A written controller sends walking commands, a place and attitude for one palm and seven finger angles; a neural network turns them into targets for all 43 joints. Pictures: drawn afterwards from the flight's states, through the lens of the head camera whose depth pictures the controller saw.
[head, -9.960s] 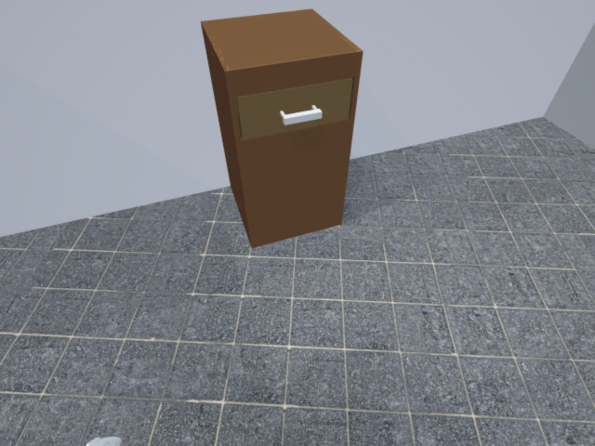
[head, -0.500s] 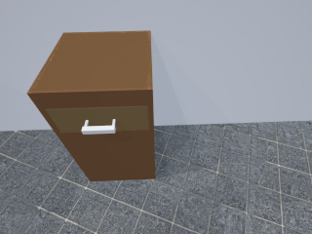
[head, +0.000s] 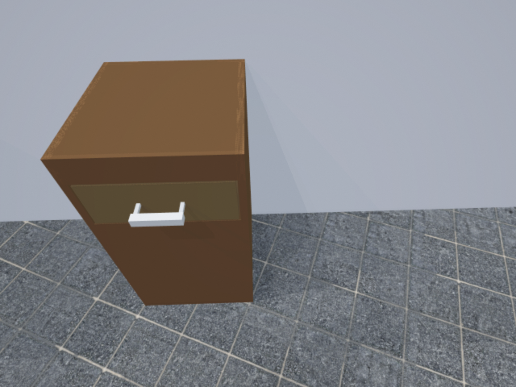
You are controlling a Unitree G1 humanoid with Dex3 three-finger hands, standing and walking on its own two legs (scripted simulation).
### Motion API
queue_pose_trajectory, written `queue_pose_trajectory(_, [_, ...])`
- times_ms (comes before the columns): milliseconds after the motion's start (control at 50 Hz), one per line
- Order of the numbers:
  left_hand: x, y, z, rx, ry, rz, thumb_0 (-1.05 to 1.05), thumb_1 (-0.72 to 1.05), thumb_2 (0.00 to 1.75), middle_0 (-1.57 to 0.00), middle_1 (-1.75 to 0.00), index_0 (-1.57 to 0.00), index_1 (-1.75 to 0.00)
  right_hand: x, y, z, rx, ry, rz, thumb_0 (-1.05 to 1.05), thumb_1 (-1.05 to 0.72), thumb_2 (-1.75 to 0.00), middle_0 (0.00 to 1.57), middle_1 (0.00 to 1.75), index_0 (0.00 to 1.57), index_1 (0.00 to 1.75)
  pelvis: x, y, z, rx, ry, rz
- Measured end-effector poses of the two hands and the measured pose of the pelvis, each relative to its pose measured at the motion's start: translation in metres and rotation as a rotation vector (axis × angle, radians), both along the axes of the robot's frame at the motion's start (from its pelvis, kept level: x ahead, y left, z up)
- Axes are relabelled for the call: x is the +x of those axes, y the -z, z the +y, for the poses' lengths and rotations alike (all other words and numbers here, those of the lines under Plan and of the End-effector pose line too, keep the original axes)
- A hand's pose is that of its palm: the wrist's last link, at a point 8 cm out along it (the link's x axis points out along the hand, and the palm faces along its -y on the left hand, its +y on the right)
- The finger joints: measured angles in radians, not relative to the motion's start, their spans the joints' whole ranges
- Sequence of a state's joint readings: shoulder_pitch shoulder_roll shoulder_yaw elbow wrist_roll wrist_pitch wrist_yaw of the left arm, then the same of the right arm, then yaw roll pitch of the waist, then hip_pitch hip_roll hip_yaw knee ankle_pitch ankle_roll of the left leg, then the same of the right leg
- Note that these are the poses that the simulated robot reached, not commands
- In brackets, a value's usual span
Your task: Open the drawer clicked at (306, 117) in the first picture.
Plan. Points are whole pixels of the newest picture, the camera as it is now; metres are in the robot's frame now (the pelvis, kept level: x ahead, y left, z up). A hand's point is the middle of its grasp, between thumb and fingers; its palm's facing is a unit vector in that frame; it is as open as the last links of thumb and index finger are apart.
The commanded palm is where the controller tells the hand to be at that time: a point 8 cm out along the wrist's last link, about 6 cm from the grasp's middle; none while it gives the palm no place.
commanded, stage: come to a stop and stand still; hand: left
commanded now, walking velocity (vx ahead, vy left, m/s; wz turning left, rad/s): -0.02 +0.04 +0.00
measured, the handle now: (158, 212) +0.52 +0.28 -0.13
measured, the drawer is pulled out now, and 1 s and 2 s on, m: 0.00 0.00 0.00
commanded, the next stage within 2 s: look again from close up in 0.90 s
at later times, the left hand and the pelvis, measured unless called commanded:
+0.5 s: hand out of the picture -0.01 +0.17 -0.18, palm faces +0.03 -0.98 -0.20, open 7.3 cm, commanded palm none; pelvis -0.01 +0.00 +0.00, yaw +1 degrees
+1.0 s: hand out of the picture -0.02 +0.16 -0.17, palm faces +0.02 -0.98 -0.18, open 7.3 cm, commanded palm none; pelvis +0.00 +0.00 +0.00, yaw +0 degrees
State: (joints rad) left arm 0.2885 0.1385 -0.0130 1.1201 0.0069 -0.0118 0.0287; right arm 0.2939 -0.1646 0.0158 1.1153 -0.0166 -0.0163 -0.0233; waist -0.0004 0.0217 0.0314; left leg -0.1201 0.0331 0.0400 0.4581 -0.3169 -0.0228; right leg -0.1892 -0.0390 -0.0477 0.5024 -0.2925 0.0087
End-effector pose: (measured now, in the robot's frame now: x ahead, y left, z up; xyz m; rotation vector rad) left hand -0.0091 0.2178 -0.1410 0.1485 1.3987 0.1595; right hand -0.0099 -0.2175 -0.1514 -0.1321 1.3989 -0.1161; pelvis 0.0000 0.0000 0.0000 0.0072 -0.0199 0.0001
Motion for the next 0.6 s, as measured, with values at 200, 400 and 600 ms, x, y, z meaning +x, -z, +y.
queue_pose_trajectory(200, [-0.005,0.000,-0.011,-0.007,-0.012,0.010,0.00,0.92,0.90,-0.20,-0.30,-0.20,-0.30,-0.004,0.000,-0.004,0.008,0.000,0.019,0.01,-0.91,-0.90,0.19,0.29,0.20,0.30,0.000,-0.001,-0.008,-0.001,-0.005,0.000])
queue_pose_trajectory(400, [-0.011,0.006,-0.007,-0.003,-0.001,-0.015,0.00,0.92,0.90,-0.20,-0.30,-0.20,-0.30,0.001,0.000,-0.005,-0.009,0.011,-0.034,0.01,-0.92,-0.90,0.20,0.29,0.20,0.30,-0.010,0.005,-0.003,-0.023,-0.013,0.004])
queue_pose_trajectory(600, [-0.002,0.003,0.012,0.009,0.010,-0.062,0.00,0.91,0.90,-0.20,-0.30,-0.20,-0.30,-0.005,0.000,0.008,0.000,-0.002,-0.063,0.01,-0.92,-0.90,0.19,0.29,0.20,0.30,-0.014,0.003,0.008,-0.008,-0.004,-0.008])
